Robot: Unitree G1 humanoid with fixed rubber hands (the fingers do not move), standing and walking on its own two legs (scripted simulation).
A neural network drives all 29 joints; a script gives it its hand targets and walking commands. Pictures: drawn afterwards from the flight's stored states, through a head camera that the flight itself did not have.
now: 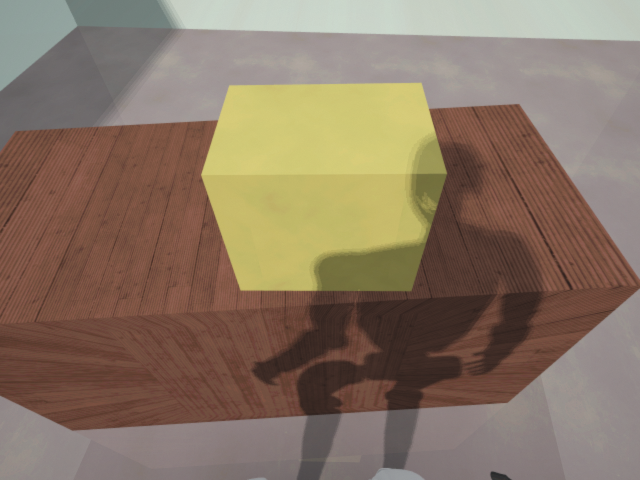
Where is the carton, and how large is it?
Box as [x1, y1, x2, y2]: [201, 83, 446, 290]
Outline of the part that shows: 421,83 229,85 201,175 240,289 411,290 446,175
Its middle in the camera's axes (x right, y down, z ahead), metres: +0.01 -0.07 +0.63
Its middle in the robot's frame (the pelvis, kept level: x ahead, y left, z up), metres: +0.52 +0.01 +0.03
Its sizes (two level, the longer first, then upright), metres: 0.292 0.204 0.263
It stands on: a pedestal, 0.65 m high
